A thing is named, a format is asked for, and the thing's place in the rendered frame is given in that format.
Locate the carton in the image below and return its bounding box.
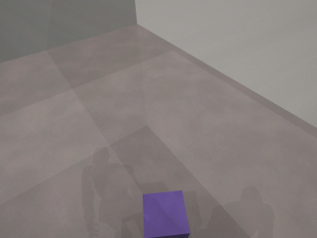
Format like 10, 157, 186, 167
143, 190, 190, 238

